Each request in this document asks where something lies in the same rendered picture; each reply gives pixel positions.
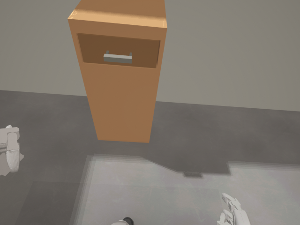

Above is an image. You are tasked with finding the robot right hand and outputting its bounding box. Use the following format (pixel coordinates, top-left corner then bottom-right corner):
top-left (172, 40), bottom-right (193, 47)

top-left (217, 193), bottom-right (251, 225)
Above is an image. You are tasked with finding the robot left hand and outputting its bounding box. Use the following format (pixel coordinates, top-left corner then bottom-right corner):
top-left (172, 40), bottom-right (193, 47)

top-left (0, 125), bottom-right (24, 176)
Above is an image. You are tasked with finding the drawer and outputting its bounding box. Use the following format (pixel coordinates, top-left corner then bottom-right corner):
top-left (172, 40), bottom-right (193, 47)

top-left (77, 33), bottom-right (159, 68)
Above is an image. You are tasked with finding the cabinet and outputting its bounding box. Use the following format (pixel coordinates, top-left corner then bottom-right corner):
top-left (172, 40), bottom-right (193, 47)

top-left (68, 0), bottom-right (167, 143)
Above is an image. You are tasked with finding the handle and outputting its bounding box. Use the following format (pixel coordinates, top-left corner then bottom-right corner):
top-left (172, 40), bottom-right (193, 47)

top-left (104, 51), bottom-right (132, 64)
